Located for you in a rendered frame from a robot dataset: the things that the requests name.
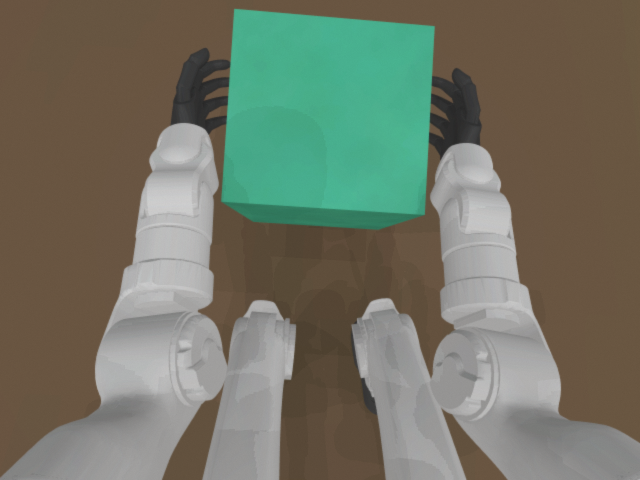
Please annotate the robot right hand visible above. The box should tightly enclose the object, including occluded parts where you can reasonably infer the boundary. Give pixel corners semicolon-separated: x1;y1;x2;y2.
429;68;482;161

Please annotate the robot shin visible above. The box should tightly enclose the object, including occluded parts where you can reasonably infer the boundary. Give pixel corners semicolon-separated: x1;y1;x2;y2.
229;300;284;355
362;298;420;397

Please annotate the right robot shin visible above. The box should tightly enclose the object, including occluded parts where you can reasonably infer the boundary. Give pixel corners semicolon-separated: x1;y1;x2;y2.
362;298;420;397

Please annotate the left robot shin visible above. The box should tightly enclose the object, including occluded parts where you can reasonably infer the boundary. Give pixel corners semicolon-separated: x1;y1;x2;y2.
229;300;284;355

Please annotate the left robot upper arm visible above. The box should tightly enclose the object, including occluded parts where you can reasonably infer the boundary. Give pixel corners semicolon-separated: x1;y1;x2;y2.
0;311;227;480

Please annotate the carton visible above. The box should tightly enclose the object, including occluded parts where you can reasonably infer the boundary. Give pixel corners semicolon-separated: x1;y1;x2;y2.
221;9;435;230

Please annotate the robot left hand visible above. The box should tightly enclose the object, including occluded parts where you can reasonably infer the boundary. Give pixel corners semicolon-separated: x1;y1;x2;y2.
170;48;231;135

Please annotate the right robot upper arm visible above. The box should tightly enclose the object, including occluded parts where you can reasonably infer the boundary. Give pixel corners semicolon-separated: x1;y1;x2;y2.
430;327;640;480

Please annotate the left robot forearm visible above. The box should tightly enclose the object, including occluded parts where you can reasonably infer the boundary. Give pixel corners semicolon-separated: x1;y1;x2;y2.
95;123;219;395

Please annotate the right robot forearm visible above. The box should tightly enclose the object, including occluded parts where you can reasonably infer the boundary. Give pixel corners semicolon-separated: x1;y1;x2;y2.
430;143;553;357

